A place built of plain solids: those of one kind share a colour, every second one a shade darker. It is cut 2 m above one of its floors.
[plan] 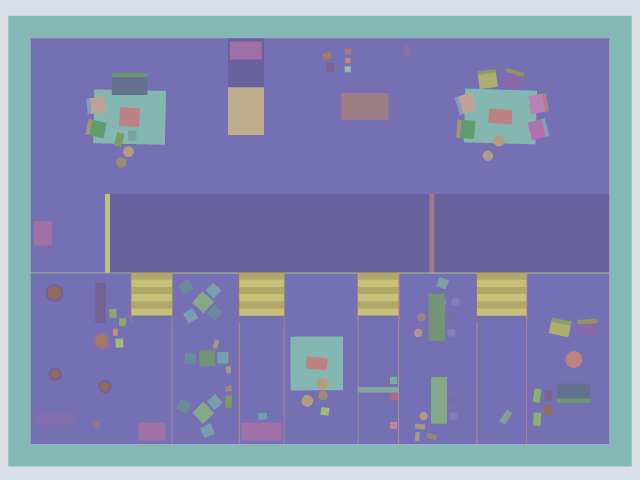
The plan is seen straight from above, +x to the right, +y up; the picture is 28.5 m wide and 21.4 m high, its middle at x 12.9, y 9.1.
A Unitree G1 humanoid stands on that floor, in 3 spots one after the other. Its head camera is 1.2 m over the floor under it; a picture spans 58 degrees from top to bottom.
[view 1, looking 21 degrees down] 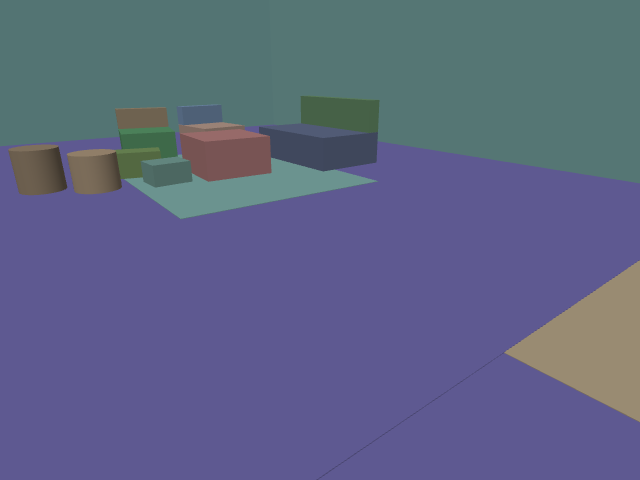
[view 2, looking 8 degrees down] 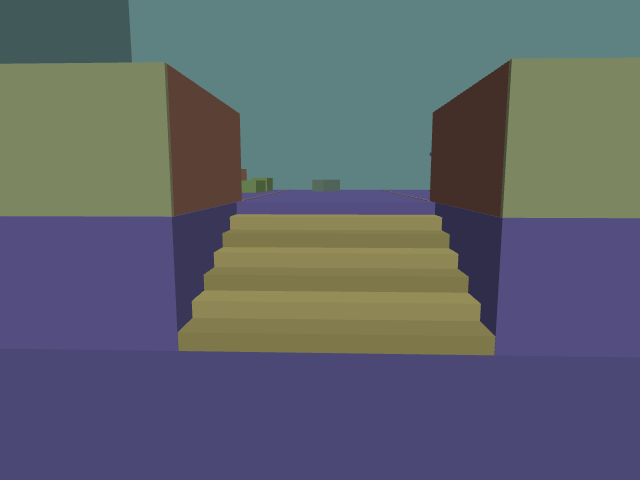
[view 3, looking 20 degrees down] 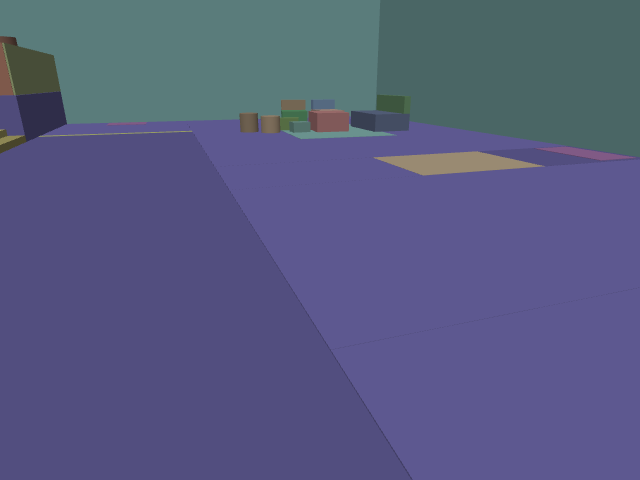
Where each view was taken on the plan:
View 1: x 9.60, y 12.08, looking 142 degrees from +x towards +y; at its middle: floor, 3.35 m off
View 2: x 21.00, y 10.53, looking -88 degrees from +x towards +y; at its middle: step_tread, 4.21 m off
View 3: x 15.50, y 10.53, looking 161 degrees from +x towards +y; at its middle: floor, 3.51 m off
